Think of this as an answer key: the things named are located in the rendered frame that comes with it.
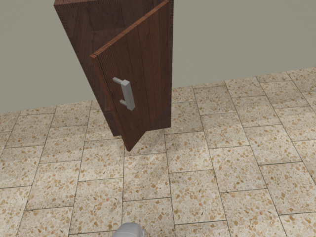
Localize cupboard door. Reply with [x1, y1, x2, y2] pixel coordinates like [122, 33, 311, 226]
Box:
[90, 0, 169, 152]

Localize handle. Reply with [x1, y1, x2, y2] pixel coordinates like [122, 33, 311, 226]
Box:
[113, 77, 135, 111]

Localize robot left thigh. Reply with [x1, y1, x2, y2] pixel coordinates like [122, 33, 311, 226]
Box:
[112, 222, 145, 237]

